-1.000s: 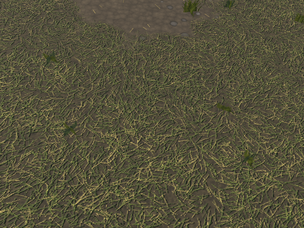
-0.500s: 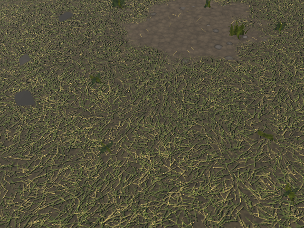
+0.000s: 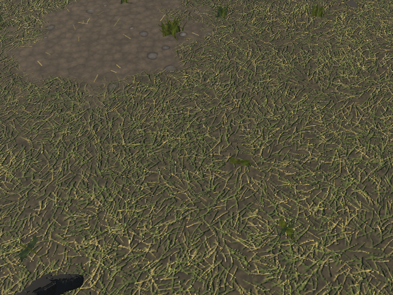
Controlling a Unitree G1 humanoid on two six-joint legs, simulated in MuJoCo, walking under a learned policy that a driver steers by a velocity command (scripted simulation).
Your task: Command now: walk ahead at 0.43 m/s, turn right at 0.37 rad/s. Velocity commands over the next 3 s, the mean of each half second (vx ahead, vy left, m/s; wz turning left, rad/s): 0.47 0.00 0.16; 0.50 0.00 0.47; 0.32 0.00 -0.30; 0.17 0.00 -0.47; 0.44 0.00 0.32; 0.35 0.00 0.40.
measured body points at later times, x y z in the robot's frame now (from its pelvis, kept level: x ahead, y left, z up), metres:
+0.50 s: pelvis +0.26 -0.04 +0.01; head +0.29 -0.04 +0.46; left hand +0.26 +0.25 -0.11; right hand +0.48 -0.25 -0.09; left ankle +0.43 +0.11 -0.69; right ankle +0.11 -0.11 -0.72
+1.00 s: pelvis +0.56 +0.00 +0.01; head +0.59 +0.02 +0.46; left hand +0.67 +0.30 -0.07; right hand +0.73 -0.25 -0.09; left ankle +0.43 +0.07 -0.72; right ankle +0.76 -0.07 -0.71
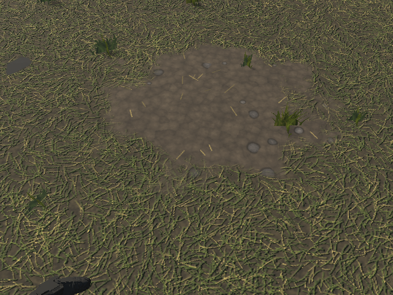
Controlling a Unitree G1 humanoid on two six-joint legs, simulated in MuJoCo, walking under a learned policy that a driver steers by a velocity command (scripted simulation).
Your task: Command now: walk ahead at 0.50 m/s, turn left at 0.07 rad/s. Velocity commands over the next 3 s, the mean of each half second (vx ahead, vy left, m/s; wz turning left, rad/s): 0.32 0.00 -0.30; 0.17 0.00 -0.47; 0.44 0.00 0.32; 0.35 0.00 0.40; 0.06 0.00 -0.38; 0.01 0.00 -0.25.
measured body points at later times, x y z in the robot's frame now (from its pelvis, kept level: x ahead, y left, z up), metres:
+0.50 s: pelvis +0.23 -0.04 +0.00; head +0.26 -0.06 +0.45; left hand +0.33 +0.24 -0.11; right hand +0.41 -0.32 -0.07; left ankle +0.37 +0.04 -0.72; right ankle +0.15 -0.13 -0.73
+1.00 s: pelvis +0.28 -0.09 +0.00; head +0.28 -0.12 +0.45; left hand +0.51 +0.10 -0.09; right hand +0.25 -0.40 -0.12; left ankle +0.37 +0.04 -0.71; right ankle +0.22 -0.17 -0.73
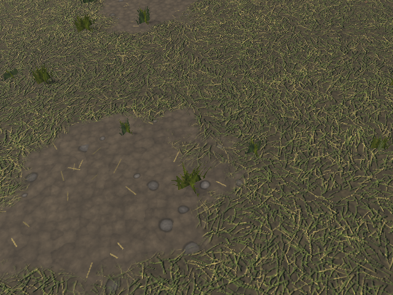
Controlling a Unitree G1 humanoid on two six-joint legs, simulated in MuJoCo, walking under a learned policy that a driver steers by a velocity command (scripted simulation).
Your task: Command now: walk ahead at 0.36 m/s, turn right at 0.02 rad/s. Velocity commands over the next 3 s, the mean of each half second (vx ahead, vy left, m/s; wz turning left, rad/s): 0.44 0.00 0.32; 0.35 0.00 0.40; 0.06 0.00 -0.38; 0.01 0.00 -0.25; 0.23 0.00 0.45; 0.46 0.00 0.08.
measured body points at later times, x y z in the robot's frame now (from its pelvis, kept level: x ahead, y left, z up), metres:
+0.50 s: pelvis +0.22 +0.04 -0.02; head +0.27 +0.04 +0.43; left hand +0.16 +0.31 -0.14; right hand +0.49 -0.15 -0.11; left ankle +0.30 +0.12 -0.74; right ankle +0.02 -0.11 -0.66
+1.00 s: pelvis +0.48 +0.06 -0.01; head +0.52 +0.07 +0.44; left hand +0.53 +0.36 -0.10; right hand +0.69 -0.15 -0.13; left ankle +0.33 +0.13 -0.67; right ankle +0.63 +0.02 -0.73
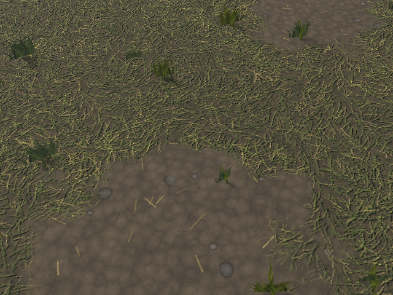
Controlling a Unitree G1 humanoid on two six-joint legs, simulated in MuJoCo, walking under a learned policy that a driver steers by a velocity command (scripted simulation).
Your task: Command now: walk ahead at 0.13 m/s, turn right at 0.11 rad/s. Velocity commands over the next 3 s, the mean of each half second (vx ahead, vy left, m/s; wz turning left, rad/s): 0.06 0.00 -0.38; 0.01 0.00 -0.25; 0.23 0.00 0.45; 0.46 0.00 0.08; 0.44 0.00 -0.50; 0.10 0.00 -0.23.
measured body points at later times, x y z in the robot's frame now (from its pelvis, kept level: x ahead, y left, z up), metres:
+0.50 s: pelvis +0.05 +0.03 +0.02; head +0.08 +0.04 +0.47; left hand +0.26 +0.28 -0.09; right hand +0.11 -0.27 -0.07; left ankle +0.08 +0.13 -0.72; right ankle +0.01 -0.11 -0.64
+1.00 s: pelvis +0.03 -0.02 +0.01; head +0.04 -0.04 +0.46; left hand +0.29 +0.12 -0.07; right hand +0.00 -0.32 -0.11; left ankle +0.08 +0.12 -0.69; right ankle +0.00 -0.11 -0.72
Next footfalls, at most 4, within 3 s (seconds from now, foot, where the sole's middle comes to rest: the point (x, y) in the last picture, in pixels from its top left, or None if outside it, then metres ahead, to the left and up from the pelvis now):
0.28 left None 0.12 0.13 -0.76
0.70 right None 0.04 -0.12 -0.76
1.22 left None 0.07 0.10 -0.76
1.70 right None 0.41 -0.15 -0.76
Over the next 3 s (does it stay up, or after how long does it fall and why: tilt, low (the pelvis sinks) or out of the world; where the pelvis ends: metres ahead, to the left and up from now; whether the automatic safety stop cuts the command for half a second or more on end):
stays up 0.78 -0.10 0.01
